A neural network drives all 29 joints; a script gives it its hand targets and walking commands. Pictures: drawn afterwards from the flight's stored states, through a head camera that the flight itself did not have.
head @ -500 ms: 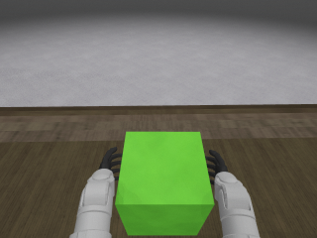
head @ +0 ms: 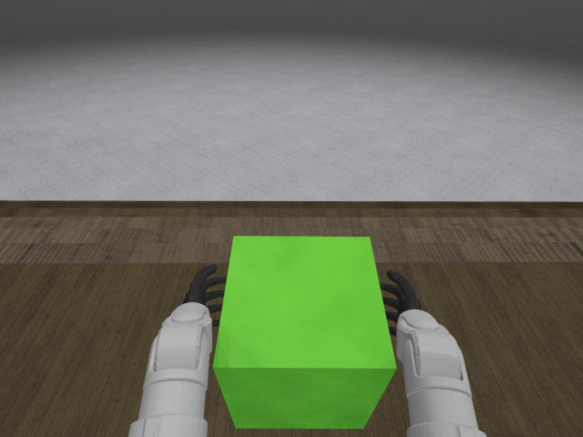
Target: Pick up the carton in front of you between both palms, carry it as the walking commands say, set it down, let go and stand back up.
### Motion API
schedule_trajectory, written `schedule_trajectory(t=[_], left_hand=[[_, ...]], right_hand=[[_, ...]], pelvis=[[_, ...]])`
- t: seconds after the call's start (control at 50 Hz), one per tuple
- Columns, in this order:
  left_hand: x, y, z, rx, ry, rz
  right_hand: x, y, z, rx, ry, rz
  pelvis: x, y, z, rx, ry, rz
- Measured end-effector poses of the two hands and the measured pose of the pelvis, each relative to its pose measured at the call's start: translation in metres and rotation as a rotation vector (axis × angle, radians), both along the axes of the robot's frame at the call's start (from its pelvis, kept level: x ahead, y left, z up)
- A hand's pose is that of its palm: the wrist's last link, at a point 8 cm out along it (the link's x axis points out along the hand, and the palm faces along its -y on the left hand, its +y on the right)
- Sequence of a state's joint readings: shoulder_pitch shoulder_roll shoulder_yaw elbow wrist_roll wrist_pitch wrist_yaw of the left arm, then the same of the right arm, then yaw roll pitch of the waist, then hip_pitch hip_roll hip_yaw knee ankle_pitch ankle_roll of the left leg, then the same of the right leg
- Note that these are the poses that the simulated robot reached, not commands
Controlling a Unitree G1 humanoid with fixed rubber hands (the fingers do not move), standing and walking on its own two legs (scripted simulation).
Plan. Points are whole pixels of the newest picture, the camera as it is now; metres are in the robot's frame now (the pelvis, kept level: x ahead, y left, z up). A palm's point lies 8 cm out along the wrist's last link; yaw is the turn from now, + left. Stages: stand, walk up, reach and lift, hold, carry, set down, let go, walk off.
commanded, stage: carry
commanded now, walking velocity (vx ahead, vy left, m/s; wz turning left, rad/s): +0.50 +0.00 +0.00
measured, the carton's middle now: (300, 335) +0.31 +0.00 -0.02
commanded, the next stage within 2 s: none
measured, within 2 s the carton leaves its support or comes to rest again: neither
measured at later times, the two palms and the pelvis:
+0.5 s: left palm (190, 232) +0.44 +0.18 +0.08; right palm (367, 229) +0.45 -0.12 +0.09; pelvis +0.18 +0.02 +0.00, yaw +2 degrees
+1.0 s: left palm (230, 154) +0.77 +0.16 +0.05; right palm (351, 156) +0.77 -0.13 +0.05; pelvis +0.50 +0.01 -0.02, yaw +3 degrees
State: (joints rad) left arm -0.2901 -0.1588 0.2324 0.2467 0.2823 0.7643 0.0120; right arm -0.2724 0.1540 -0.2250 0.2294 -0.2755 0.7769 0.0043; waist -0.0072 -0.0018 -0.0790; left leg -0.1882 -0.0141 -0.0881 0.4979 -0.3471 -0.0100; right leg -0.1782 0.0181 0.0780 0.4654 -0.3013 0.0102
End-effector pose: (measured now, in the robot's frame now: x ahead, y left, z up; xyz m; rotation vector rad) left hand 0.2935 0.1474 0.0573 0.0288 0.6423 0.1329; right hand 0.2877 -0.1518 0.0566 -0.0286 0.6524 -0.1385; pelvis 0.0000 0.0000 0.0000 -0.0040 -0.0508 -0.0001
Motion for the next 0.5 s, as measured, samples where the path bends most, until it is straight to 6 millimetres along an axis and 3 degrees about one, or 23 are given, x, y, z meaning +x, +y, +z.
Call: schedule_trajectory(t=[0.14,0.26,0.38,0.5], left_hand=[[0.023,0.015,0.010,-0.030,-0.043,0.017],[0.063,0.014,0.024,-0.032,0.016,-0.006],[0.100,0.007,0.024,-0.069,0.040,0.039],[0.145,0.037,0.026,-0.082,0.047,0.097]], right_hand=[[0.024,0.015,0.014,0.017,-0.044,-0.013],[0.054,0.015,0.023,0.021,0.016,-0.038],[0.100,0.007,0.026,0.050,0.040,-0.041],[0.162,0.036,0.032,0.054,0.049,0.001]], pelvis=[[0.026,0.013,-0.009,0.008,0.069,-0.005],[0.065,0.012,-0.003,-0.017,0.116,-0.030],[0.118,0.009,-0.005,-0.011,0.146,0.029],[0.179,0.023,-0.004,0.018,0.148,0.026]])
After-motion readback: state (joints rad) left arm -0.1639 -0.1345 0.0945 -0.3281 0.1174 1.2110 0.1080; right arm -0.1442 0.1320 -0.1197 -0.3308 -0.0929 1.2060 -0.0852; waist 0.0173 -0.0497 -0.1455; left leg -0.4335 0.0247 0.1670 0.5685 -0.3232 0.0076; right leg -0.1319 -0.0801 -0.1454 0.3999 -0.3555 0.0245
